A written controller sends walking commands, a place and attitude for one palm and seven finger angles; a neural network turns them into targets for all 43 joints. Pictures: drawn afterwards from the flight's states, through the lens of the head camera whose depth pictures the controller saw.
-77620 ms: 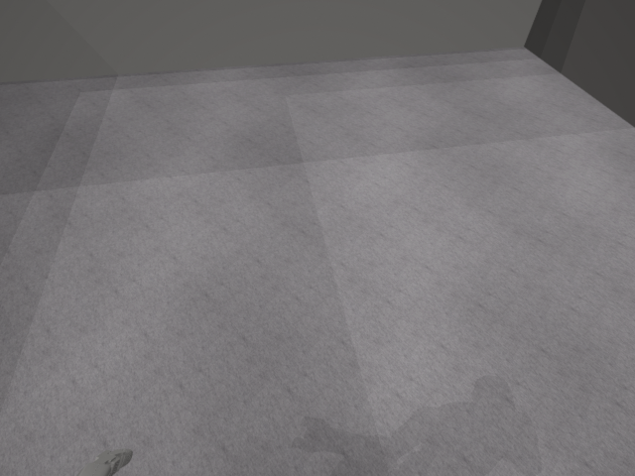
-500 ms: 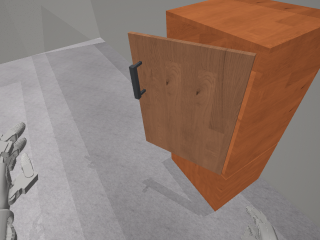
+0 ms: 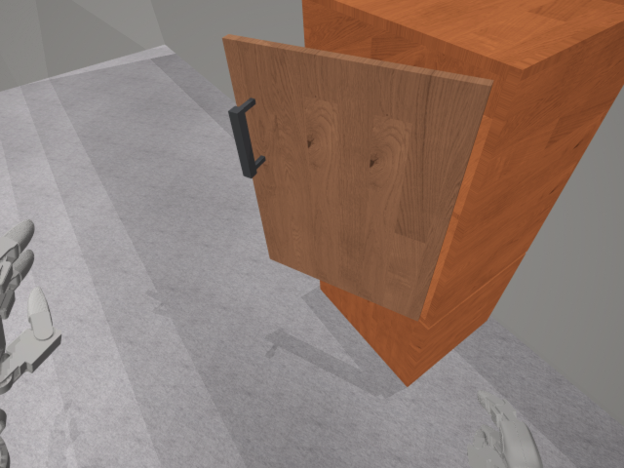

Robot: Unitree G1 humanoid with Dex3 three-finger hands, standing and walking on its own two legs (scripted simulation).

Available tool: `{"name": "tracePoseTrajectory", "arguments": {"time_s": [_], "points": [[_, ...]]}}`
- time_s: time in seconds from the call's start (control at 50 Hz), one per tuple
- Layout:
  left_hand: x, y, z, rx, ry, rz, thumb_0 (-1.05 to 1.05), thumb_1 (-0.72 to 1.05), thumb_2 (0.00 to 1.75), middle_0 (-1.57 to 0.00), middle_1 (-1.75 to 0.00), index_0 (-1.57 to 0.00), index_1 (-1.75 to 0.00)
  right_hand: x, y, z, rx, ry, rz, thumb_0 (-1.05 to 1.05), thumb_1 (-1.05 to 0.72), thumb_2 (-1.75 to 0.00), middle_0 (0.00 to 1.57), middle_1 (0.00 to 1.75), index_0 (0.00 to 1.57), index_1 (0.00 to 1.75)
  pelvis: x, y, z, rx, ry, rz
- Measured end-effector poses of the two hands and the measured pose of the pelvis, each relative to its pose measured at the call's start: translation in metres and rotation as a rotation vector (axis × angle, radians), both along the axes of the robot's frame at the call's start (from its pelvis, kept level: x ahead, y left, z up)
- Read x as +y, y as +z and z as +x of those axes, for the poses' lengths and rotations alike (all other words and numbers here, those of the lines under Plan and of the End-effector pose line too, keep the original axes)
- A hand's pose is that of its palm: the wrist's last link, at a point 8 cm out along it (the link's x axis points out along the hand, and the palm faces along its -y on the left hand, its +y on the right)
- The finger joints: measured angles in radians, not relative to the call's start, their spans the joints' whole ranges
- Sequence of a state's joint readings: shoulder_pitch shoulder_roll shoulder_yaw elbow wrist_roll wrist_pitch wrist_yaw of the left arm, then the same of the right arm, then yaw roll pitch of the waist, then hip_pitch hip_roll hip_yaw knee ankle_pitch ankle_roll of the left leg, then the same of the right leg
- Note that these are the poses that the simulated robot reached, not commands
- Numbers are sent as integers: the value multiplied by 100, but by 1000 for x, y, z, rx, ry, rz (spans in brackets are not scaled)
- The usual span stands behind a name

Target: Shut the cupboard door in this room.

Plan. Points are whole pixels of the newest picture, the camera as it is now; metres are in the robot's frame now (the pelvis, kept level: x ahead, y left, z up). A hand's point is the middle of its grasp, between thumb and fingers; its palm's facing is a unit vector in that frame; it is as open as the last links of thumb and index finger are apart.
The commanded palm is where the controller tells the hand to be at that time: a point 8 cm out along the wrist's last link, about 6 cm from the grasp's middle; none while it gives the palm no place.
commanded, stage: step back with the hand held close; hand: left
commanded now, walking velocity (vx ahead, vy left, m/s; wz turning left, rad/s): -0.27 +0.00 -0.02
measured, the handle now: (249, 139) +0.66 +0.17 +0.07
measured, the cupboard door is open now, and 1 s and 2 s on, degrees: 26 26 26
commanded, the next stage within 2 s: stop stepping back and stand still in 0.82 s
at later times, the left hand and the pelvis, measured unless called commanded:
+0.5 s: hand out of the picture +0.09 +0.30 +0.15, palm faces +0.47 -0.75 -0.47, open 7.4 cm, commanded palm +0.01 +0.33 +0.18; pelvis -0.10 +0.02 -0.02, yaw +5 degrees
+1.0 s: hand out of the picture -0.04 +0.28 +0.16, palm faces +0.46 -0.77 -0.44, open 7.4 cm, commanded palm -0.09 +0.32 +0.18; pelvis -0.22 +0.02 -0.02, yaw +2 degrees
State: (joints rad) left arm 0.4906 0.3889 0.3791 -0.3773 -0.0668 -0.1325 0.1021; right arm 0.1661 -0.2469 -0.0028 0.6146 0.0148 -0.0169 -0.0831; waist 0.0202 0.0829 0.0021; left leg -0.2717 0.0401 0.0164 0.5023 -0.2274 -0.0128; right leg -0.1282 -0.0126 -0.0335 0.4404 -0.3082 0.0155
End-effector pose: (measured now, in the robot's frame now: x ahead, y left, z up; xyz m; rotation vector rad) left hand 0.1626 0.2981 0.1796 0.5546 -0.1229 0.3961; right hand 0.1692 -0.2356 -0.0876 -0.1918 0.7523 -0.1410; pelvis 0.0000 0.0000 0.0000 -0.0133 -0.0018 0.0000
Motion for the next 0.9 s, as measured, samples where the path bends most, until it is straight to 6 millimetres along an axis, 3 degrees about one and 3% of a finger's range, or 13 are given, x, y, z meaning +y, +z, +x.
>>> {"name": "tracePoseTrajectory", "arguments": {"time_s": [0.12, 0.24, 0.44, 0.62, 0.72, 0.8, 0.9], "points": [[9, 3, -9, 32, -42, 37, 1, 89, 90, -21, -30, -22, -30, 4, 3, -16, 16, -51, -18, 1, -91, -90, 20, 30, 21, 30, 13, -2, -12, 12, -15, 4], [24, 7, -32, -8, -46, 50, 1, 89, 90, -21, -30, -22, -30, 15, 9, -38, 0, -57, -29, 1, -91, -90, 20, 30, 20, 30, 22, -3, -35, 6, -20, -2], [35, -7, -91, -91, 4, 30, 1, 89, 90, -21, -30, -22, -30, 27, 8, -88, -21, 4, -52, 1, -91, -90, 21, 30, 21, 30, 23, -12, -84, -15, 36, -27], [28, 3, -171, -175, 59, 64, 1, 88, 90, -21, -30, -22, -30, 26, -6, -126, 35, 96, -77, 1, -91, -90, 21, 30, 21, 30, 17, -18, -123, -25, 92, -12], [42, 10, -186, -268, 68, 64, 1, 88, 90, -21, -30, -22, -30, 34, -8, -146, 17, 94, -104, 1, -91, -90, 21, 30, 21, 30, 27, -22, -147, -32, 103, -31], [53, 12, -194, -284, 85, 76, 1, 88, 90, -21, -30, -22, -30, 44, -8, -162, -13, 98, -60, 1, -91, -90, 20, 30, 21, 30, 24, -21, -170, -27, 131, -63], [39, 1, -222, -214, 57, 73, 1, 89, 90, -20, -30, -21, -30, 49, -9, -179, -52, 111, 9, 1, -90, -90, 21, 30, 21, 30, 14, -27, -196, 34, 94, -28]]}}
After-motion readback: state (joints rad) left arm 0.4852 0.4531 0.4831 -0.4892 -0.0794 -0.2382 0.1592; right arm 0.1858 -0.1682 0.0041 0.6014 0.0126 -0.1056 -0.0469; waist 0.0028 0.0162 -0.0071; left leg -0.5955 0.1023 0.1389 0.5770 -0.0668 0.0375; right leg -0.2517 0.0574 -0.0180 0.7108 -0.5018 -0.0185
